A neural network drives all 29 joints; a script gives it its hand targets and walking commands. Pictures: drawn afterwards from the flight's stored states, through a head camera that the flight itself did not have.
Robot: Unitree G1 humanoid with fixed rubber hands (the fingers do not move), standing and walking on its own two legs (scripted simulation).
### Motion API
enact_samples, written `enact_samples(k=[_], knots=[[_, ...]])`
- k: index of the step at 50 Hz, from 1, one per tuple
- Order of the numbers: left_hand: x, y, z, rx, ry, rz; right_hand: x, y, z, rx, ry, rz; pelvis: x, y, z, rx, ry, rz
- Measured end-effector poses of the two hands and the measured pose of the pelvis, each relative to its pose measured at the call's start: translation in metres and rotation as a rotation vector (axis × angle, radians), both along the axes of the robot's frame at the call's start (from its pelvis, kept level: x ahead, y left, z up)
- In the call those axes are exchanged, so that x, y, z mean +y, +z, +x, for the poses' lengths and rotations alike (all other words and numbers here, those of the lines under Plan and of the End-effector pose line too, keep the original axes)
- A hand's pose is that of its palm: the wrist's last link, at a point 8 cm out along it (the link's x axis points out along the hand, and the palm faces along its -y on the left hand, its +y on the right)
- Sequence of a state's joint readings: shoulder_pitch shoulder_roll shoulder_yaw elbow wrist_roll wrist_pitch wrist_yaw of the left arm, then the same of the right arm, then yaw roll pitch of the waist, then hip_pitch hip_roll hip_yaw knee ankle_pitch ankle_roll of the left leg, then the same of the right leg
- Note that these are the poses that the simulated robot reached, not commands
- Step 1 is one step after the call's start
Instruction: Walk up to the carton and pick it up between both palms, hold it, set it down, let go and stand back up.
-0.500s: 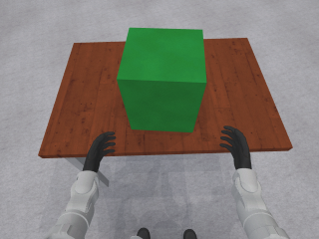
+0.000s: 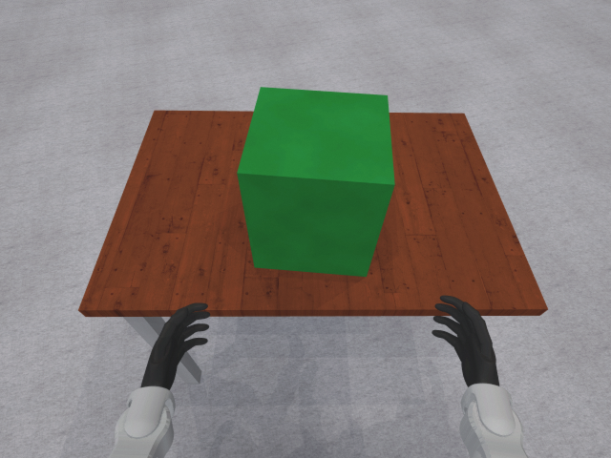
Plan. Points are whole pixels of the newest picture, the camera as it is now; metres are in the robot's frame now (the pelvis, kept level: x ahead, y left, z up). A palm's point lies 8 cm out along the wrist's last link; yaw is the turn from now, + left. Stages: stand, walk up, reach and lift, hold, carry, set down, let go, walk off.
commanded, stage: set down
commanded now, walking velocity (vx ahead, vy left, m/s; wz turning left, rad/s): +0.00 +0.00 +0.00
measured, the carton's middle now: (316, 187) +0.54 +0.01 -0.01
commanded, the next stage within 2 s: let go in 1.68 s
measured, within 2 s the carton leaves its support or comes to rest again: neither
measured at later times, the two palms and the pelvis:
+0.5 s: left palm (163, 389) +0.21 +0.21 -0.05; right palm (484, 399) +0.21 -0.21 -0.04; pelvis +0.01 +0.00 +0.00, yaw +0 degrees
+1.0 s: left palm (159, 394) +0.21 +0.21 -0.06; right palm (481, 404) +0.20 -0.21 -0.06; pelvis +0.01 +0.00 +0.00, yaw +0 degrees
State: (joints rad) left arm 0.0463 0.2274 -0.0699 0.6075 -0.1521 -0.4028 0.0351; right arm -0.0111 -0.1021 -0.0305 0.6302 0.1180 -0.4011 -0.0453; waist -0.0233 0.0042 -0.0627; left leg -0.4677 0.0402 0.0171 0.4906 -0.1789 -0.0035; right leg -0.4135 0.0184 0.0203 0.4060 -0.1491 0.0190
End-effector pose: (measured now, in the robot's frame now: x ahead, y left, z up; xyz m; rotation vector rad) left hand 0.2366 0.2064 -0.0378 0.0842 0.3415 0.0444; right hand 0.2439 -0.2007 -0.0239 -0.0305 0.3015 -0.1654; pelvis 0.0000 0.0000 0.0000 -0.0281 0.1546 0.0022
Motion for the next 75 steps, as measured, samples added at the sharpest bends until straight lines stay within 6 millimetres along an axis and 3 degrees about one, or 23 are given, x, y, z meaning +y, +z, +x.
enact_samples(k=[8, 16, 46, 75], knots=[[0.002, -0.001, -0.017, 0.026, 0.002, 0.006, -0.004, -0.004, -0.019, 0.029, -0.007, 0.004, 0.000, 0.001, 0.005, -0.044, 0.001, 0.001], [-0.002, -0.001, -0.021, 0.048, -0.003, 0.005, -0.005, -0.010, -0.034, 0.060, -0.003, 0.011, -0.001, 0.002, 0.006, -0.075, 0.002, 0.001], [0.005, -0.023, -0.023, 0.256, 0.054, 0.017, -0.009, -0.031, -0.039, 0.195, -0.003, 0.034, -0.005, 0.003, 0.014, -0.093, 0.003, 0.007], [0.011, -0.043, -0.042, 0.452, 0.092, 0.016, -0.008, -0.054, -0.059, 0.351, -0.009, 0.055, -0.005, 0.003, 0.014, -0.097, 0.003, 0.007]])
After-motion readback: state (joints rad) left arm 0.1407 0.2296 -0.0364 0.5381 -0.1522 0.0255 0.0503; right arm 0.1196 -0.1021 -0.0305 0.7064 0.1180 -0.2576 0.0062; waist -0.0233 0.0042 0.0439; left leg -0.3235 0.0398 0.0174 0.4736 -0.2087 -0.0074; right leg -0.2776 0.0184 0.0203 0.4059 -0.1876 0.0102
